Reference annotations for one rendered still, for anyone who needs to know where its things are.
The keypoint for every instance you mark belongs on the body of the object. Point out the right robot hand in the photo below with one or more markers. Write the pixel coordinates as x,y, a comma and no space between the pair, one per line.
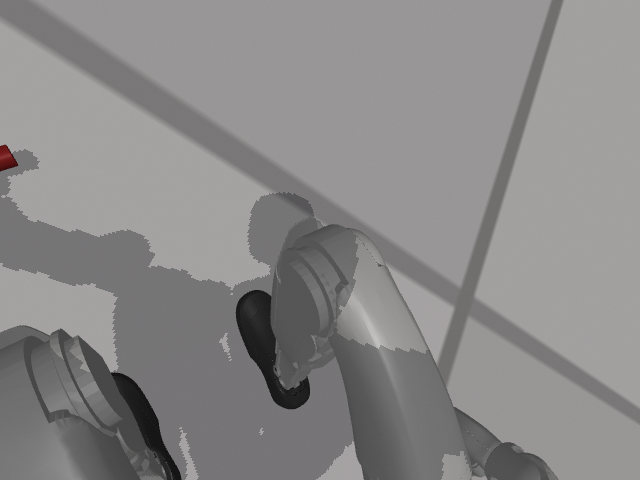
480,442

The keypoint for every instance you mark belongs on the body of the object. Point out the right robot foot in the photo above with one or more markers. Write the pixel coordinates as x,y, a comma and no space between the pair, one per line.
253,320

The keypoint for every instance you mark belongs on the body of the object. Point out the right robot arm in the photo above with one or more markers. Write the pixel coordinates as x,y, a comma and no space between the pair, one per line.
509,462

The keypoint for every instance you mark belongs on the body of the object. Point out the left robot foot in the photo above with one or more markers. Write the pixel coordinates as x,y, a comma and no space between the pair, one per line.
147,421

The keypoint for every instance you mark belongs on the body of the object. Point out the bottle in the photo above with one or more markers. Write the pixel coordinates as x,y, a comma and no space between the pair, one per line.
7,160

